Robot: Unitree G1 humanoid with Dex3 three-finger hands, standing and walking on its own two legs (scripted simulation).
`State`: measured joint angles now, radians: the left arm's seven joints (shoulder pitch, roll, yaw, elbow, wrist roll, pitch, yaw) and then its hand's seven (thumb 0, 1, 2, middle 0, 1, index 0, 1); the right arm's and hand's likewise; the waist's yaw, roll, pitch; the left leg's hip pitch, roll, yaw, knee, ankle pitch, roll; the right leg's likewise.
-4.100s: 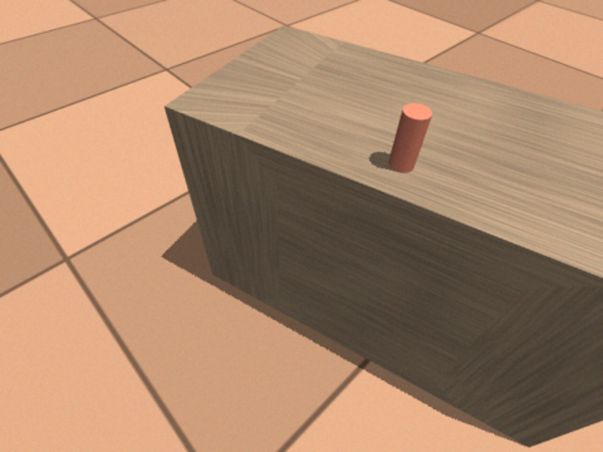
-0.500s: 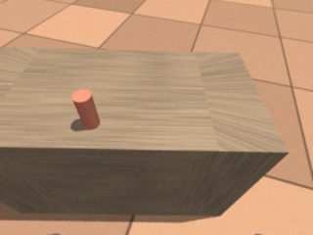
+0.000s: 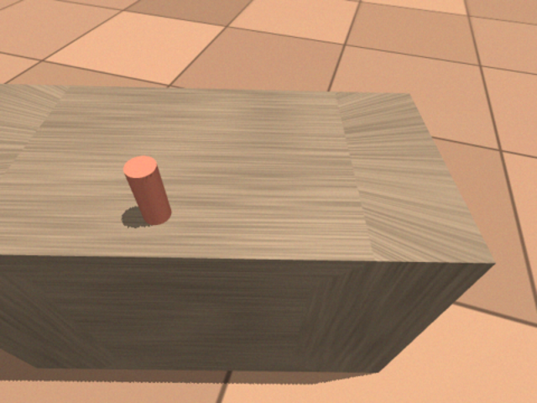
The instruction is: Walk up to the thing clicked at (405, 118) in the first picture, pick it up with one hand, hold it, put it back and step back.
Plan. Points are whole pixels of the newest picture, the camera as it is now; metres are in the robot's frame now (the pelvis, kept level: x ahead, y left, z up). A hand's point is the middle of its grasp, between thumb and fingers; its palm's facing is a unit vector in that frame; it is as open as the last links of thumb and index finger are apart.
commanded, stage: walk up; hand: left
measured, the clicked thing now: (149, 192) +0.45 +0.22 +0.03
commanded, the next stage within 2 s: stand in 0.12 s
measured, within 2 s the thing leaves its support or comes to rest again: neither
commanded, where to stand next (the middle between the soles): +0.05 +0.01 m, yaw +1 degrees
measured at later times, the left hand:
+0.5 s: hand out of the picture +0.07 +0.25 -0.16, palm faces -0.02 -0.94 -0.34, open 7.4 cm
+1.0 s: hand out of the picture +0.07 +0.25 -0.16, palm faces -0.02 -0.94 -0.34, open 7.4 cm
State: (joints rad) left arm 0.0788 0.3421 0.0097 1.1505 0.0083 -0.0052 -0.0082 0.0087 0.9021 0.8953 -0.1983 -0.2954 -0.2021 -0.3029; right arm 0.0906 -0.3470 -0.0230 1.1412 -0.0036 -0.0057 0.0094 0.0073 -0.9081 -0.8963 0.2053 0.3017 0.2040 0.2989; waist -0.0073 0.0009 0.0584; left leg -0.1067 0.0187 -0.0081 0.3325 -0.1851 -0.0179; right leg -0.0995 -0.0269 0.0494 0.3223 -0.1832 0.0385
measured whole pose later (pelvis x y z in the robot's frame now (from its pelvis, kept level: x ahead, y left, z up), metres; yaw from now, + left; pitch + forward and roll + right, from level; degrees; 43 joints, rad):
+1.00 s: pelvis +0.00 +0.00 +0.00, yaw +1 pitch -2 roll +0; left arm 0.12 0.36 -0.01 1.12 0.00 -0.01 -0.01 0.01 0.90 0.90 -0.20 -0.30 -0.20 -0.30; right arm 0.10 -0.36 -0.01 1.13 -0.01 -0.01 0.01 0.01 -0.91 -0.90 0.21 0.30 0.20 0.30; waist 0.00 0.00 0.06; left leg -0.11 0.01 -0.02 0.33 -0.18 -0.02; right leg -0.10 -0.03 0.04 0.33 -0.19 0.04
